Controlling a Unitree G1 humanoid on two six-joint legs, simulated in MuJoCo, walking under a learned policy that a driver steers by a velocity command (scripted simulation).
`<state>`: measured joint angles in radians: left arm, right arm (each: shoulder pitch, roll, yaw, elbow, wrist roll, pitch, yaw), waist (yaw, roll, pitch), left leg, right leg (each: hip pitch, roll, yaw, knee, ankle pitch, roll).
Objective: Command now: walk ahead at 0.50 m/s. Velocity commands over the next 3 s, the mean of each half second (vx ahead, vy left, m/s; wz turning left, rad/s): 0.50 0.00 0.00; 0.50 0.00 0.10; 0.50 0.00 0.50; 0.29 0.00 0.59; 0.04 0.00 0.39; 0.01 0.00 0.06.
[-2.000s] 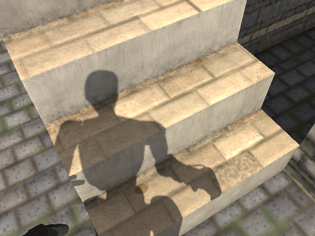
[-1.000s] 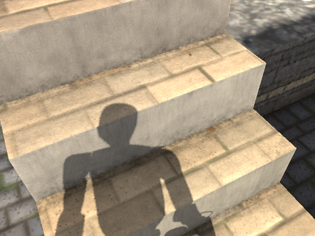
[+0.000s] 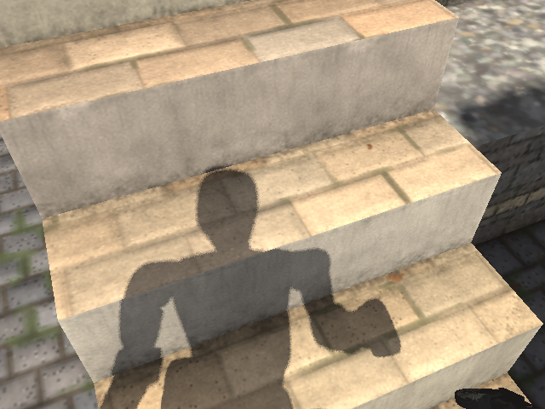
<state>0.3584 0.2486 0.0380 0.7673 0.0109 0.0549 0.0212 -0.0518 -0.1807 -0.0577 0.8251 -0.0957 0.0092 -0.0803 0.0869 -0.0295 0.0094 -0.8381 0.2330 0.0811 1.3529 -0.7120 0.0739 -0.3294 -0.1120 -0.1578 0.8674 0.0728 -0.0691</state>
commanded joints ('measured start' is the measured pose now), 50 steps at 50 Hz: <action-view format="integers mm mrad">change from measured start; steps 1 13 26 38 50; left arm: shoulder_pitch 97 116 -258 -149 308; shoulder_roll -88 23 -165 -41 278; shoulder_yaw -51 -32 -50 4 83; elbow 68 170 -212 -159 92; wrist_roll -41 5 69 -2 42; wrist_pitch -21 -121 -87 -55 -139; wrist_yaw -6 45 -24 -23 -144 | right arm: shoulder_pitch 51 -266 201 386 660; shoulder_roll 108 77 -65 -128 70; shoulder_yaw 21 74 0 -44 37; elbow -66 -389 11 166 44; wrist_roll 22 74 45 89 15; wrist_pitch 83 31 19 -131 -29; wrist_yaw -54 66 20 27 226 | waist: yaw -31 -56 -47 -14 -162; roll -46 27 -20 130 -407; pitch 8 237 35 -16 -330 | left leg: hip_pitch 84 -535 207 500 181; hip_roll -172 -218 -19 36 -314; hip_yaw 72 -19 -699 -193 -177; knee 343 854 -894 -1171 131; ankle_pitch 119 224 -296 42 325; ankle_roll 48 5 147 154 72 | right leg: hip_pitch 199 148 -598 -753 381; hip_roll -28 -147 199 45 -228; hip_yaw -74 263 355 137 471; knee -737 -780 1084 780 -237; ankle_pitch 405 -376 -302 -49 911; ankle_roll -38 -86 -62 50 -297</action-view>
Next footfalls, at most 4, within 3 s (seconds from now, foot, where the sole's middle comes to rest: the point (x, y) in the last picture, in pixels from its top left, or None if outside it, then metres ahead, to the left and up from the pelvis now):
0.04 right None -0.03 -0.11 -0.86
0.40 left None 0.19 0.09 -0.64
0.96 right None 0.34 -0.24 -0.65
1.42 left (316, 381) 0.46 -0.01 -0.43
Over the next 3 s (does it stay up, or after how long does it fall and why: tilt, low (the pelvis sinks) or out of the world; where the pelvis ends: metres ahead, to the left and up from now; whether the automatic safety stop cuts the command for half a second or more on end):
stays up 0.72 -0.03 0.56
